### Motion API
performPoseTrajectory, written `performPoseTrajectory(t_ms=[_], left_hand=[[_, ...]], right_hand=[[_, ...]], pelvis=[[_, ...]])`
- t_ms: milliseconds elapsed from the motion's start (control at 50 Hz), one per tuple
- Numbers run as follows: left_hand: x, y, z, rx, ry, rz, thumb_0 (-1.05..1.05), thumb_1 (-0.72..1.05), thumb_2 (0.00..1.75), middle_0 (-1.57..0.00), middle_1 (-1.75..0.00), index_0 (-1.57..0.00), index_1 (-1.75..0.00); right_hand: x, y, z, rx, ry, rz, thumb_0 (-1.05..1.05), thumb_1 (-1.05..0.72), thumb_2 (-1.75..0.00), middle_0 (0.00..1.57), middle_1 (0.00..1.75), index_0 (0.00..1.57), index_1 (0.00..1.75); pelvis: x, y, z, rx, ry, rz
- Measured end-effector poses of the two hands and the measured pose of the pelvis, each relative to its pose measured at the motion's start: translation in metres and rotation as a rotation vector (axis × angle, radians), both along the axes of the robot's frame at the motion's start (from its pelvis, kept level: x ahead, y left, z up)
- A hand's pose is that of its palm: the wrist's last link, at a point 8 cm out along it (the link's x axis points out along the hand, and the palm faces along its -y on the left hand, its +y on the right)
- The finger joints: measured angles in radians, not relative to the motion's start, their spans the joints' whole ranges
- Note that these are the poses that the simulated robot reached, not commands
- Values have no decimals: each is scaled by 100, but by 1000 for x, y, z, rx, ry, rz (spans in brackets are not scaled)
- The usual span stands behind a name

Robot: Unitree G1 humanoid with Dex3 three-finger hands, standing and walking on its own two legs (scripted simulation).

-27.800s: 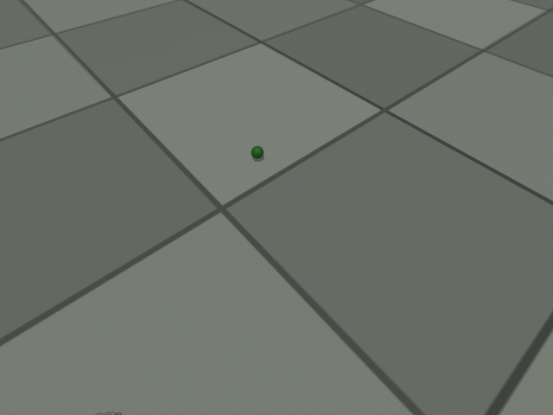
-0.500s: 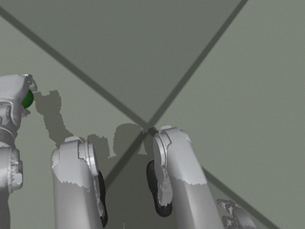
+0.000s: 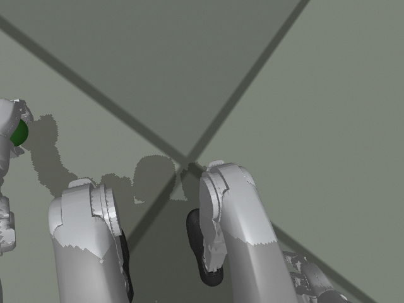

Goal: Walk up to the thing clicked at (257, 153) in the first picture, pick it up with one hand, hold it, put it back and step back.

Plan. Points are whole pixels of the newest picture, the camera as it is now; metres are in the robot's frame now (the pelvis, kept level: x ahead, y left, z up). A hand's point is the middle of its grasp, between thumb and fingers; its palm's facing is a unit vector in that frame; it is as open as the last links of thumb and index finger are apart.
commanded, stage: rest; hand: left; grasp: from above
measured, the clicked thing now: (7, 131) +0.43 +0.33 -0.21
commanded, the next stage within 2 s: open in 1.74 s
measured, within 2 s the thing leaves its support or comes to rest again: rests again in 1.96 s
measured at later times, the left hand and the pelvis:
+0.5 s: hand (17, 135) +0.43 +0.32 -0.23, palm faces -0.45 -0.15 -0.88, open 8.4 cm; pelvis +0.00 +0.00 -0.02, yaw -3 degrees
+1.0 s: hand (26, 137) +0.43 +0.32 -0.26, palm faces -0.43 -0.14 -0.89, open 8.4 cm; pelvis +0.00 +0.01 -0.03, yaw -5 degrees
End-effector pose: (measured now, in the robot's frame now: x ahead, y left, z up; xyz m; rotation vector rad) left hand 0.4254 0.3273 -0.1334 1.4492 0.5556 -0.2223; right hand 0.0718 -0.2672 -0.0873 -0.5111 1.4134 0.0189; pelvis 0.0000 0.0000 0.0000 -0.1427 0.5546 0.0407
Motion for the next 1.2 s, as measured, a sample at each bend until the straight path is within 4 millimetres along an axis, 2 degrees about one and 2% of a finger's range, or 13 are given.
performPoseTrajectory(t_ms=[420, 620, 1200], left_hand=[[13, 0, -37, -5, -23, 32, -1, 13, 53, -68, -67, -79, -65], [9, 1, -54, -16, -12, 26, -2, 14, 53, -68, -67, -78, -65], [16, -7, -72, -4, -32, 32, -1, 13, 53, -68, -67, -79, -65]], right_hand=[[-13, 7, -9, 15, 31, 36, 0, -90, -90, 20, 30, 21, 30], [-17, 4, -6, -4, 38, 66, 0, -90, -90, 20, 30, 21, 30], [-9, 20, -2, 59, -1, 165, 0, -90, -90, 20, 30, 21, 30]], pelvis=[[3, 2, -20, -25, -32, -24], [3, 3, -27, -39, -57, -35], [2, 6, -31, -64, -91, -51]])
